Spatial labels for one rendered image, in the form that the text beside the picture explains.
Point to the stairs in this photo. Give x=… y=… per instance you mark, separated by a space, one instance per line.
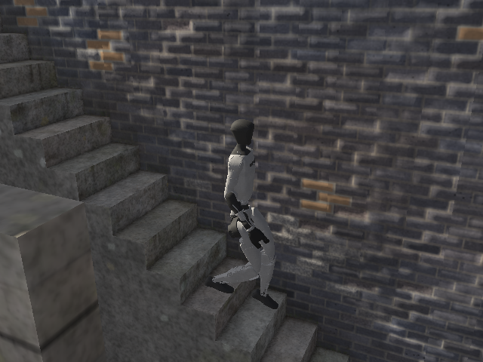
x=150 y=258

